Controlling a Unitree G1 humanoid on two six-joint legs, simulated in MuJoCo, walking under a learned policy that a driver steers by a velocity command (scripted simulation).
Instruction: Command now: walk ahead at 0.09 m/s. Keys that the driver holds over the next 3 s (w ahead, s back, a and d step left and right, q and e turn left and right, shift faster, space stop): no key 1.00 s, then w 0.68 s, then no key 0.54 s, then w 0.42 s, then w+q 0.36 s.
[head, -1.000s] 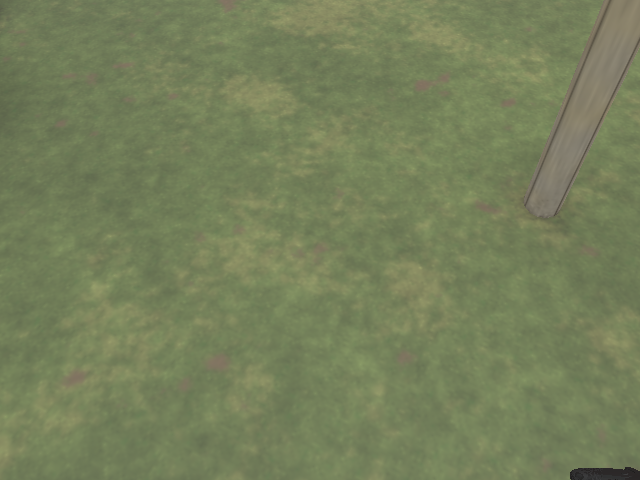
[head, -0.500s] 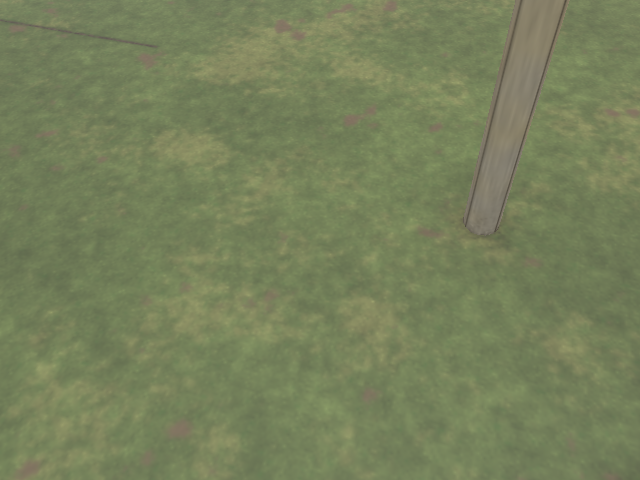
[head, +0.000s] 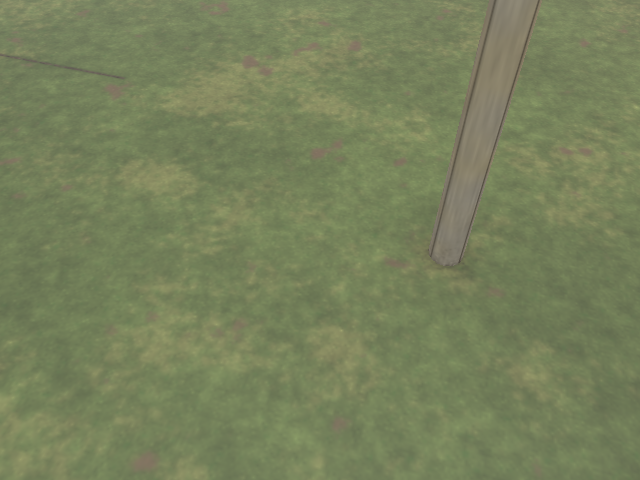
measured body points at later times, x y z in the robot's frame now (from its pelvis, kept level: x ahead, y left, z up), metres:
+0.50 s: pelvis +0.06 -0.03 +0.02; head +0.07 -0.03 +0.47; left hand +0.12 +0.22 -0.13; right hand +0.10 -0.28 -0.13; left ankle -0.03 +0.08 -0.72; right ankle +0.05 -0.14 -0.72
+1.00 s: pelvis +0.06 -0.04 +0.02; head +0.07 -0.04 +0.47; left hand +0.11 +0.21 -0.14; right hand +0.06 -0.28 -0.14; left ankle -0.03 +0.08 -0.72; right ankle +0.05 -0.14 -0.72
